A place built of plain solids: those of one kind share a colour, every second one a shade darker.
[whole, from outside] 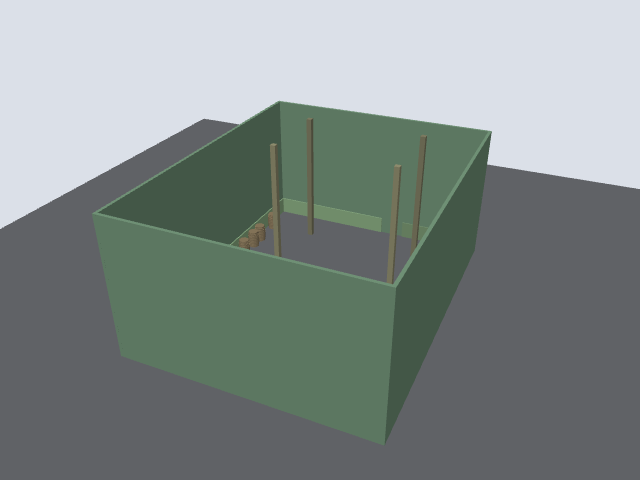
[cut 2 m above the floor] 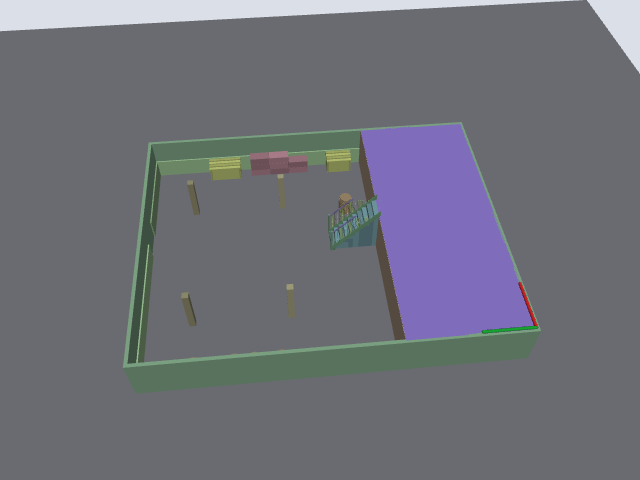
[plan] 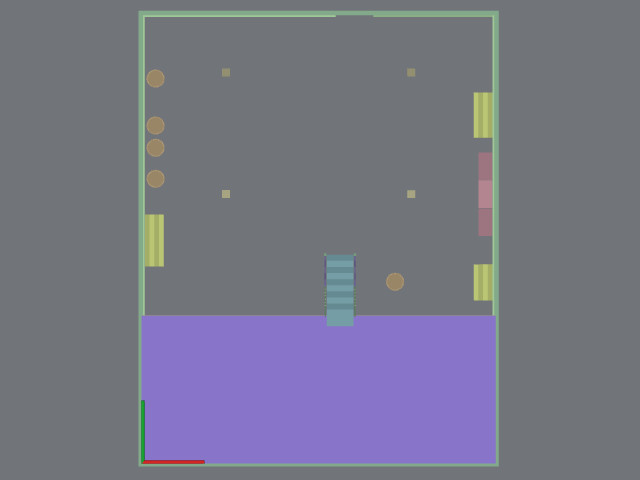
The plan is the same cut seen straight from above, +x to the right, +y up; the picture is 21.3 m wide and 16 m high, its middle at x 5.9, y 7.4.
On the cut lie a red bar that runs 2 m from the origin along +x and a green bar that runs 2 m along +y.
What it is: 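An aisled barn 11.7 x 14.9 m, 6.9 m high; a nave 6.2 m broad between two rows of posts 0.27 m square, 4.0 m apart, aisles 2.8 m broad; at the rear a loft 4.9 m deep at 2.23 m over closed bays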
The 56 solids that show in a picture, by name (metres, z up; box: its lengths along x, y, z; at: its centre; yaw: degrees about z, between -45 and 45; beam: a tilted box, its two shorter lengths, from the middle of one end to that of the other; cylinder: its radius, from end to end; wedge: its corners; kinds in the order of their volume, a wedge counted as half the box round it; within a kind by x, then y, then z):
{
 "loft_1": {"box": [11.81, 4.93, 2.28], "at": [5.86, 2.42, 1.09]},
 "wall_1": {"box": [0.15, 15.19, 6.99], "at": [-0.07, 7.45, 3.44]},
 "wall_2": {"box": [12.01, 0.15, 6.99], "at": [5.86, -0.07, 3.44]},
 "wall_3": {"box": [12.01, 0.15, 6.99], "at": [5.86, 14.96, 3.44]},
 "wall_4": {"box": [0.15, 15.19, 6.99], "at": [11.79, 7.45, 3.44]},
 "stair_1": {"box": [0.9, 0.56, 2.08], "at": [6.57, 4.8, 0.99]},
 "stair_2": {"box": [0.9, 0.56, 1.88], "at": [6.57, 5.0, 0.89]},
 "stair_3": {"box": [0.9, 0.56, 1.67], "at": [6.57, 5.21, 0.79]},
 "stair_4": {"box": [0.9, 0.56, 1.47], "at": [6.57, 5.41, 0.69]},
 "stair_5": {"box": [0.9, 0.56, 1.27], "at": [6.57, 5.61, 0.58]},
 "stair_6": {"box": [0.9, 0.56, 1.06], "at": [6.57, 5.82, 0.48]},
 "stair_7": {"box": [0.9, 0.56, 0.86], "at": [6.57, 6.02, 0.38]},
 "stair_8": {"box": [0.9, 0.56, 0.66], "at": [6.57, 6.22, 0.28]},
 "stair_9": {"box": [0.9, 0.56, 0.46], "at": [6.57, 6.43, 0.18]},
 "stair_10": {"box": [0.9, 0.56, 0.25], "at": [6.57, 6.63, 0.08]},
 "bin_1": {"box": [0.16, 1.74, 0.18], "at": [0.14, 7.38, 0.78]},
 "bin_2": {"box": [0.16, 1.74, 0.15], "at": [0.3, 7.38, 0.76]},
 "bin_3": {"box": [0.6, 1.7, 0.74], "at": [0.36, 7.38, 0.32]},
 "bin_4": {"box": [0.16, 1.74, 0.11], "at": [0.45, 7.38, 0.74]},
 "bin_5": {"box": [0.16, 1.74, 0.07], "at": [0.61, 7.38, 0.72]},
 "bin_6": {"box": [0.16, 1.21, 0.07], "at": [11.1, 5.99, 0.72]},
 "bin_7": {"box": [0.16, 1.51, 0.07], "at": [11.1, 11.56, 0.72]},
 "bin_8": {"box": [0.16, 1.21, 0.11], "at": [11.26, 5.99, 0.74]},
 "bin_9": {"box": [0.16, 1.51, 0.11], "at": [11.26, 11.56, 0.74]},
 "bin_10": {"box": [0.6, 1.17, 0.74], "at": [11.35, 5.99, 0.32]},
 "bin_11": {"box": [0.6, 1.47, 0.74], "at": [11.35, 11.56, 0.32]},
 "bin_12": {"box": [0.16, 1.21, 0.15], "at": [11.41, 5.99, 0.76]},
 "bin_13": {"box": [0.16, 1.51, 0.15], "at": [11.41, 11.56, 0.76]},
 "bin_14": {"box": [0.16, 1.21, 0.18], "at": [11.57, 5.99, 0.78]},
 "bin_15": {"box": [0.16, 1.51, 0.18], "at": [11.57, 11.56, 0.78]},
 "post_1": {"box": [0.27, 0.27, 6.99], "at": [2.77, 8.93, 3.44]},
 "post_2": {"box": [0.27, 0.27, 6.99], "at": [2.77, 12.98, 3.44]},
 "post_3": {"box": [0.27, 0.27, 6.99], "at": [8.94, 8.93, 3.44]},
 "post_4": {"box": [0.27, 0.27, 6.99], "at": [8.94, 12.98, 3.44]},
 "dwarf_1": {"box": [0.06, 10.01, 0.95], "at": [0.03, 9.88, 0.42]},
 "dwarf_2": {"box": [6.37, 0.06, 0.95], "at": [3.25, 14.86, 0.42]},
 "dwarf_3": {"box": [3.98, 0.06, 0.95], "at": [9.66, 14.86, 0.42]},
 "dwarf_4": {"box": [0.06, 10.01, 0.95], "at": [11.68, 9.88, 0.42]},
 "bales_1": {"box": [0.46, 0.92, 0.41], "at": [11.41, 8.0, 0.15]},
 "bales_2": {"box": [0.46, 0.92, 0.36], "at": [11.41, 8.0, 0.54]},
 "bales_3": {"box": [0.46, 0.92, 0.41], "at": [11.41, 8.93, 0.15]},
 "bales_4": {"box": [0.46, 0.92, 0.36], "at": [11.41, 8.93, 0.54]},
 "bales_5": {"box": [0.46, 0.92, 0.36], "at": [11.41, 8.93, 0.9]},
 "bales_6": {"box": [0.46, 0.92, 0.41], "at": [11.41, 9.86, 0.15]},
 "bales_7": {"box": [0.46, 0.92, 0.36], "at": [11.41, 9.86, 0.54]},
 "bales_8": {"box": [0.46, 0.92, 0.36], "at": [11.41, 9.86, 0.9]},
 "face_1": {"box": [6.12, 0.012, 2.25], "at": [3.06, 4.89, 1.08]},
 "face_2": {"box": [4.69, 0.012, 2.25], "at": [9.37, 4.89, 1.08]},
 "stair_guard_string_1": {"wedge": [[6.05, 4.83, 2.06], [6.05, 4.83, 2.31], [6.05, 6.91, -0.02], [6.05, 6.91, 0.23], [6.09, 4.83, 2.06], [6.09, 4.83, 2.31], [6.09, 6.91, -0.02], [6.09, 6.91, 0.23]]},
 "stair_guard_string_2": {"wedge": [[7.05, 4.83, 2.06], [7.05, 4.83, 2.31], [7.05, 6.91, -0.02], [7.05, 6.91, 0.23], [7.09, 4.83, 2.06], [7.09, 4.83, 2.31], [7.09, 6.91, -0.02], [7.09, 6.91, 0.23]]},
 "cask_1": {"cylinder": 0.26, "from": [0.42, 9.44, 0.85], "to": [0.42, 9.44, 0.9]},
 "cask_2": {"cylinder": 0.26, "from": [0.42, 10.47, 0.85], "to": [0.42, 10.47, 0.9]},
 "cask_3": {"cylinder": 0.26, "from": [0.42, 11.21, 0.85], "to": [0.42, 11.21, 0.9]},
 "cask_4": {"cylinder": 0.26, "from": [0.42, 12.78, 0.85], "to": [0.42, 12.78, 0.9]},
 "cask_5": {"cylinder": 0.26, "from": [8.4, 6.01, 0.85], "to": [8.4, 6.01, 0.9]},
 "stair_guard_newel_1": {"box": [0.09, 0.09, 1.3], "at": [6.07, 6.91, 0.6]}
}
